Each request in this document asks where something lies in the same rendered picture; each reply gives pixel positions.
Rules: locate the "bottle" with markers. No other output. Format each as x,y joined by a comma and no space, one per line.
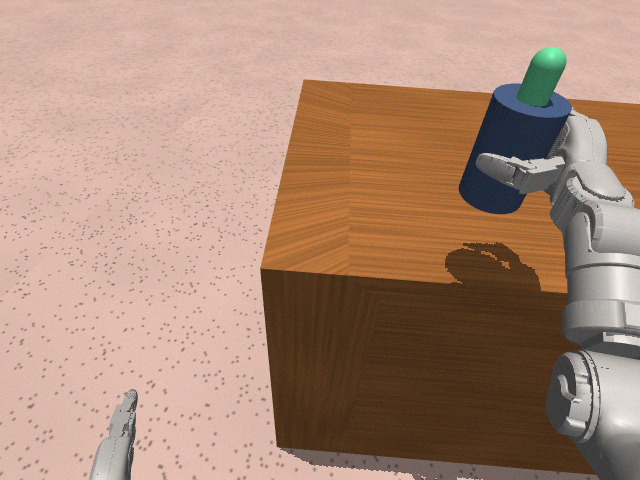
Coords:
522,120

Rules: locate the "right robot hand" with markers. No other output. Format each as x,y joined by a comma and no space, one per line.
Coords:
580,139

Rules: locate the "left robot hand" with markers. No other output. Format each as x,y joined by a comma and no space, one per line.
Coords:
114,456

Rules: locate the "right robot arm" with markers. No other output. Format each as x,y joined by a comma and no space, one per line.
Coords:
594,394

